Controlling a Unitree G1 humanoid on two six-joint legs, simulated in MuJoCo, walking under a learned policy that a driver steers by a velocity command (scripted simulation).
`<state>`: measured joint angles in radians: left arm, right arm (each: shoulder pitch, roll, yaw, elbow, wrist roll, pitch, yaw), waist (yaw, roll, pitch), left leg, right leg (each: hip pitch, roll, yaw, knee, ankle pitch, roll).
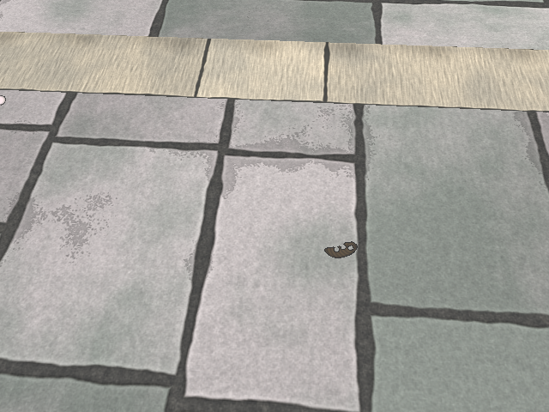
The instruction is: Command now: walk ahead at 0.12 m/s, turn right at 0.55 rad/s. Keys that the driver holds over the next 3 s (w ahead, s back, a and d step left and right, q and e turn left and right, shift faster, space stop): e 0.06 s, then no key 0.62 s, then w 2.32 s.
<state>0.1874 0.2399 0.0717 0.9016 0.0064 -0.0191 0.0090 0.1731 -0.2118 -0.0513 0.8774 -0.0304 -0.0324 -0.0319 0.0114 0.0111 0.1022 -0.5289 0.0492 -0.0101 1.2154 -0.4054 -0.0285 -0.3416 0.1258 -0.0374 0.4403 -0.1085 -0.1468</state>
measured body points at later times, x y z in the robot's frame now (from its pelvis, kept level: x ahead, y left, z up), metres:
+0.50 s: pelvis +0.05 +0.05 +0.01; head +0.07 +0.07 +0.46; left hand +0.16 +0.29 -0.14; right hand +0.11 -0.21 -0.11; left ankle +0.05 +0.16 -0.73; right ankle +0.06 -0.04 -0.73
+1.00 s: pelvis +0.11 +0.02 +0.01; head +0.11 +0.00 +0.46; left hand +0.15 +0.28 -0.13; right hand +0.09 -0.24 -0.15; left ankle +0.06 +0.15 -0.71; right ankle +0.08 -0.06 -0.73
